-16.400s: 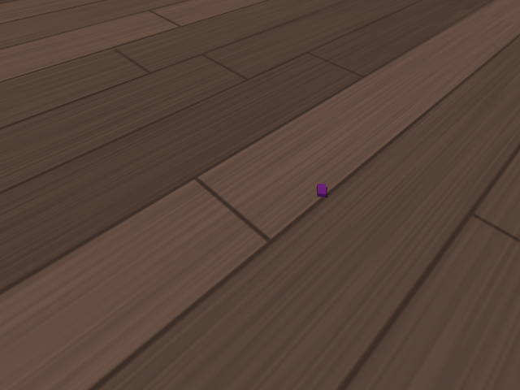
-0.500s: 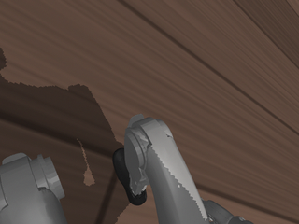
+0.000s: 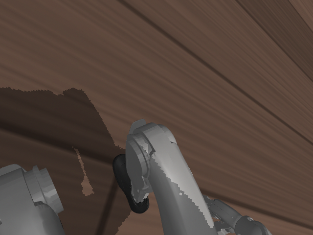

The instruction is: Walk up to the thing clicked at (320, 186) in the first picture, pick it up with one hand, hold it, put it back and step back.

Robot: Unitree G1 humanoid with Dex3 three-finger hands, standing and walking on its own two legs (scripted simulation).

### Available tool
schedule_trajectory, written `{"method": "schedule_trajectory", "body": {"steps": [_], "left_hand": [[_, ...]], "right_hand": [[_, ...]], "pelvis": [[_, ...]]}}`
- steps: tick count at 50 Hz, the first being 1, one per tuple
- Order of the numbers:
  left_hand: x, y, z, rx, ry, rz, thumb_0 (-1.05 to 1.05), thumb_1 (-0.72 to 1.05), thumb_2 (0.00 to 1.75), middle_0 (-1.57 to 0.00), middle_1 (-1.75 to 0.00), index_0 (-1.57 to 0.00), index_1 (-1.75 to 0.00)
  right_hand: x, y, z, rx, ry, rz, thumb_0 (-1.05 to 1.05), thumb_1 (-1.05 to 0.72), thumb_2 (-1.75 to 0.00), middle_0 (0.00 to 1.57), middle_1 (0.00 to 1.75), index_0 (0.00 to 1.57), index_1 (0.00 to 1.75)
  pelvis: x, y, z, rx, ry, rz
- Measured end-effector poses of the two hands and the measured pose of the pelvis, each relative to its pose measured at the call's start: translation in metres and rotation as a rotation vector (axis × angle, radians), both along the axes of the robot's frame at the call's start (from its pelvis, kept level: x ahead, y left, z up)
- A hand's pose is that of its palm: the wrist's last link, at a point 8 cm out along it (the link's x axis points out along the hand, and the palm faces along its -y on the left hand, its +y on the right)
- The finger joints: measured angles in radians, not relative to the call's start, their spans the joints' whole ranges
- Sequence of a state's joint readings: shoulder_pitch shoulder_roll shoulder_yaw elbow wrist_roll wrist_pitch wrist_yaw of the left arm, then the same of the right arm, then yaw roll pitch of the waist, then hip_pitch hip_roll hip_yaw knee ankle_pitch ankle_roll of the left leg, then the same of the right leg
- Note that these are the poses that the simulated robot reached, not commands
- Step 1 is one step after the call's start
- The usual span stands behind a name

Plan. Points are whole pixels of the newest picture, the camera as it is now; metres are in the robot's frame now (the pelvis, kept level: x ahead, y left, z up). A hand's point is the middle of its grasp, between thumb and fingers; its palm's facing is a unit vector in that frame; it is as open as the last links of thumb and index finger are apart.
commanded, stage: close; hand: left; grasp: from above
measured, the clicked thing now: out of the picture +0.43 +0.28 -0.29
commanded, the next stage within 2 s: settle in 0.96 s
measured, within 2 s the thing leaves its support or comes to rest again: leaves its support in 1.46 s
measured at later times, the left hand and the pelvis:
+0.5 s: hand out of the picture +0.42 +0.28 -0.26, palm faces -0.44 -0.10 -0.89, open 9.7 cm; pelvis +0.00 +0.00 +0.01, yaw +0 degrees
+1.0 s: hand out of the picture +0.43 +0.28 -0.25, palm faces -0.44 -0.13 -0.89, open 7.9 cm; pelvis +0.00 +0.00 +0.01, yaw +0 degrees
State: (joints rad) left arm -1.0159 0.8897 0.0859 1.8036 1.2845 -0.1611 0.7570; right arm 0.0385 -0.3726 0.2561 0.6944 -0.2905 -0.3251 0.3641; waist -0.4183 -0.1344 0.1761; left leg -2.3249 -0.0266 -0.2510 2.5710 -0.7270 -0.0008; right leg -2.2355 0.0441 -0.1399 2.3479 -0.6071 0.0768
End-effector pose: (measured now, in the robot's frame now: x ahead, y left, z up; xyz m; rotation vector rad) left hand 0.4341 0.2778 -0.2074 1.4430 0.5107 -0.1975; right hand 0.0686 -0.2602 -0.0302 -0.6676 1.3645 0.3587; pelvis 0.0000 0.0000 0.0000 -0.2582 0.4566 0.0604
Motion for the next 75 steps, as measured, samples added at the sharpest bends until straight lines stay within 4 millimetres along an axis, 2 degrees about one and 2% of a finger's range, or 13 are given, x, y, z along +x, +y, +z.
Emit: {"method": "schedule_trajectory", "body": {"steps": [6, 12, 22, 32, 41, 55, 70, 75], "left_hand": [[0.004, 0.005, 0.005, -0.032, 0.024, -0.017, 0.00, -0.10, 0.68, -0.35, -0.79, -0.39, -0.73], [-0.002, 0.007, 0.006, -0.038, 0.036, -0.064, 0.00, -0.03, 0.63, -0.36, -0.70, -0.44, -0.68], [-0.012, 0.004, 0.006, -0.023, 0.005, -0.117, 0.00, 0.11, 0.53, -0.45, -0.57, -0.55, -0.57], [-0.008, 0.001, 0.008, -0.008, -0.022, -0.097, 0.00, 0.23, 0.41, -0.60, -0.47, -0.67, -0.45], [-0.001, 0.001, 0.011, -0.019, -0.014, -0.072, 0.00, 0.30, 0.32, -0.71, -0.36, -0.75, -0.33], [-0.004, 0.003, 0.012, -0.035, -0.006, -0.079, 0.00, 0.44, 0.22, -0.80, -0.12, -0.89, -0.17], [-0.009, 0.012, 0.016, -0.033, 0.012, -0.045, 0.01, 0.44, 0.06, -1.01, -0.08, -1.03, -0.10], [-0.013, 0.019, 0.026, -0.029, -0.005, -0.042, 0.01, 0.43, 0.06, -1.03, -0.07, -1.06, -0.08]], "right_hand": [[-0.015, 0.003, -0.002, 0.002, 0.046, -0.029, 0.00, -0.90, -0.89, 0.20, 0.30, 0.20, 0.30], [-0.021, 0.011, -0.005, 0.015, 0.063, -0.029, 0.00, -0.89, -0.89, 0.20, 0.30, 0.20, 0.30], [-0.012, 0.015, -0.006, 0.015, 0.047, 0.016, 0.00, -0.89, -0.89, 0.20, 0.30, 0.20, 0.30], [-0.004, 0.007, 0.003, -0.013, 0.017, 0.035, 0.00, -0.89, -0.89, 0.20, 0.30, 0.20, 0.30], [-0.007, 0.007, 0.005, -0.016, 0.010, 0.009, 0.00, -0.89, -0.89, 0.20, 0.30, 0.20, 0.30], [-0.014, 0.013, -0.003, 0.004, 0.033, -0.019, 0.00, -0.89, -0.89, 0.20, 0.30, 0.20, 0.30], [-0.013, 0.006, -0.008, -0.002, 0.028, -0.051, 0.00, -0.91, -0.90, 0.20, 0.30, 0.20, 0.30], [-0.012, 0.001, -0.010, -0.001, 0.038, -0.081, 0.00, -0.91, -0.90, 0.20, 0.30, 0.20, 0.30]], "pelvis": [[0.002, 0.000, 0.000, 0.003, 0.000, 0.002], [0.001, -0.001, 0.001, 0.004, -0.007, 0.002], [-0.002, -0.002, 0.005, 0.003, -0.015, -0.002], [-0.003, 0.000, 0.006, -0.004, -0.015, -0.001], [-0.003, 0.001, 0.005, -0.005, -0.011, 0.001], [-0.001, -0.001, 0.006, 0.004, 0.002, 0.002], [0.001, -0.003, 0.004, 0.015, 0.016, 0.007], [0.005, -0.004, 0.005, 0.023, 0.036, 0.013]]}}
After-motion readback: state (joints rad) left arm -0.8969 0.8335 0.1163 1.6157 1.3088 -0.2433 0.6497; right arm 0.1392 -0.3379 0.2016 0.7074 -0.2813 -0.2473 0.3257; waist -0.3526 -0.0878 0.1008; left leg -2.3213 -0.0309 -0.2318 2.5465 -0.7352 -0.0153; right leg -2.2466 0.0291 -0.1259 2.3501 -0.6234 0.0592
